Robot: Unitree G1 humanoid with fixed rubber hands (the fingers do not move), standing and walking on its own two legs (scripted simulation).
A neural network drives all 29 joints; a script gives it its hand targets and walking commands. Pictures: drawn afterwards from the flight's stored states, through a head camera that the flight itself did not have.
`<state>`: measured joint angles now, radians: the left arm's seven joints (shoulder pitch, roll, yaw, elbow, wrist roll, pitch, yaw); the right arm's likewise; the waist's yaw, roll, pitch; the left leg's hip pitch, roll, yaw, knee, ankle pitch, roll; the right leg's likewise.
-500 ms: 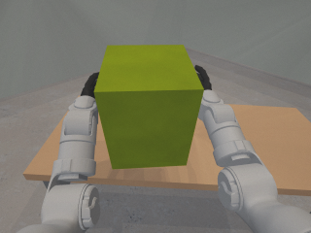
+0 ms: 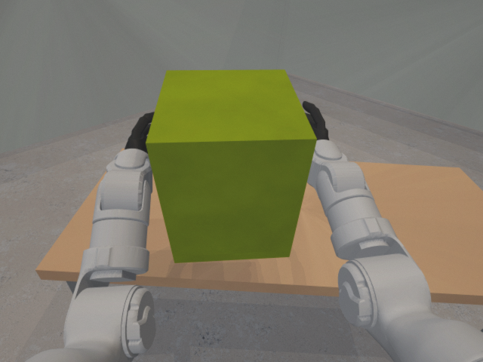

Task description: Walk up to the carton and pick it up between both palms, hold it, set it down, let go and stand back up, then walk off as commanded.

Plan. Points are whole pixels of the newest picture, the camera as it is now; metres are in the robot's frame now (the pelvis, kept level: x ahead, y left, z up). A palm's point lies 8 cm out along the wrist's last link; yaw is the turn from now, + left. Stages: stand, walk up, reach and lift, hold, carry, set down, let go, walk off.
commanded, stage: hold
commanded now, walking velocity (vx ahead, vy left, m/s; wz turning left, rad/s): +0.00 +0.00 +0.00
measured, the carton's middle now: (229, 166) +0.37 +0.02 +0.19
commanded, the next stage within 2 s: set down in 0.40 s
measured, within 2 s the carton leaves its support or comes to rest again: neither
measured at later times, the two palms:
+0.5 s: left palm (137, 156) +0.35 +0.17 +0.22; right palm (316, 145) +0.38 -0.12 +0.23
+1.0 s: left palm (146, 167) +0.40 +0.17 +0.17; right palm (305, 154) +0.42 -0.12 +0.19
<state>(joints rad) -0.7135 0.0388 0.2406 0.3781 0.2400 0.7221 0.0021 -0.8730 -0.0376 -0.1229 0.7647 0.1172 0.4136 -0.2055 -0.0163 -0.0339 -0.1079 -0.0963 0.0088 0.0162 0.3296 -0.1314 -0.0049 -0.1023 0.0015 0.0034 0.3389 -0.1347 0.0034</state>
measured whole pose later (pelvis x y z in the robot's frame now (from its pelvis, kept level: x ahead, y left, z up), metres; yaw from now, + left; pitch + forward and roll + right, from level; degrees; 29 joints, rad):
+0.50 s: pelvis +0.00 +0.00 +0.00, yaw +0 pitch -6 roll +0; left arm -0.71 0.04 0.24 0.38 0.24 0.72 0.00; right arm -0.87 -0.04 -0.12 0.76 0.12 0.41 -0.21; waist -0.02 -0.03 -0.11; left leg -0.09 0.01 0.02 0.33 -0.13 0.00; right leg -0.10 0.00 0.00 0.34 -0.13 0.00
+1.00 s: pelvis +0.03 +0.00 +0.00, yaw +0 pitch -6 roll +1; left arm -0.68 0.01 0.35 0.42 0.34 0.51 -0.10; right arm -0.80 0.04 -0.20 0.77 0.04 0.12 -0.18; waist -0.02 -0.07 0.01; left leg -0.02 0.00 0.02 0.27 -0.14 -0.01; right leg -0.05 -0.01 0.00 0.34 -0.17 0.00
